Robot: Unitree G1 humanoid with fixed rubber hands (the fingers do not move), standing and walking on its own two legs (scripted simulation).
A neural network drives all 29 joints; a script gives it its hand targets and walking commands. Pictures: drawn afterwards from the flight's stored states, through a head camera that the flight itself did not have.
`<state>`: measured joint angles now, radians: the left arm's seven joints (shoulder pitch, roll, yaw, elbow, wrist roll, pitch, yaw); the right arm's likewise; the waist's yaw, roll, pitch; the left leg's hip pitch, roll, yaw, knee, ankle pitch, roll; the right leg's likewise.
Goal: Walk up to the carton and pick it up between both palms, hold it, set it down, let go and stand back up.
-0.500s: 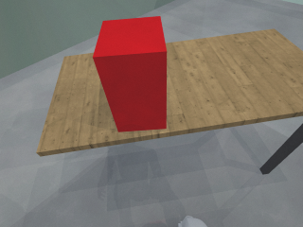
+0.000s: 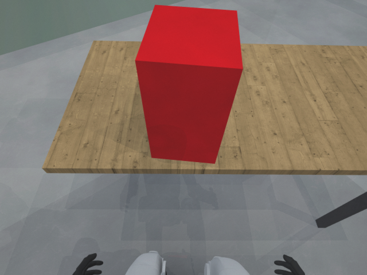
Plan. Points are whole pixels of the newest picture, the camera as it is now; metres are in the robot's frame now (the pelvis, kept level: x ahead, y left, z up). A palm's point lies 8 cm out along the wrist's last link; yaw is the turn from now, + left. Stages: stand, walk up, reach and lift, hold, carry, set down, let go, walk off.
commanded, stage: walk up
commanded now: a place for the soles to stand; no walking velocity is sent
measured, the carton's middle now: (188, 93) +0.47 +0.02 +0.11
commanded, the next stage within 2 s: none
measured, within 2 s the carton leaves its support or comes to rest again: neither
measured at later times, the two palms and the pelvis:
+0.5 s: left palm out of the picture +0.05 +0.25 -0.10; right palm out of the picture +0.04 -0.23 -0.11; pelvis -0.01 +0.01 +0.02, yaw +1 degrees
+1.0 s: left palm out of the picture +0.02 +0.34 -0.11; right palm out of the picture +0.06 -0.18 -0.11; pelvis +0.00 +0.08 +0.02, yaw -2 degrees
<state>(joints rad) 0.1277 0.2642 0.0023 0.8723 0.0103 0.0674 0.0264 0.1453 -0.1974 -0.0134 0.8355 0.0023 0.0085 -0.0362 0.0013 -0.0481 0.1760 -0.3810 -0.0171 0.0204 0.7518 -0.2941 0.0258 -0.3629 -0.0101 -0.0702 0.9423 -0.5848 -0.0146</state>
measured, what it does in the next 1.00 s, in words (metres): shifts its weight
